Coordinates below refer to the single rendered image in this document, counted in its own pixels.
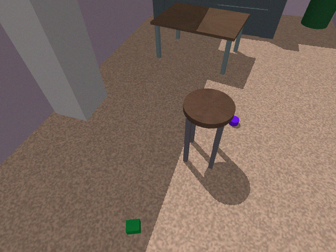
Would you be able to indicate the stool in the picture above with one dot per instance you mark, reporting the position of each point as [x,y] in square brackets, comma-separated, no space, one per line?
[206,108]

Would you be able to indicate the sofa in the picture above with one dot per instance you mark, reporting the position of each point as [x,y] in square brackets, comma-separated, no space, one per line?
[263,19]

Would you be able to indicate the coffee table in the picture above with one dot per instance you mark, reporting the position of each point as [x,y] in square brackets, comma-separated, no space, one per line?
[212,22]

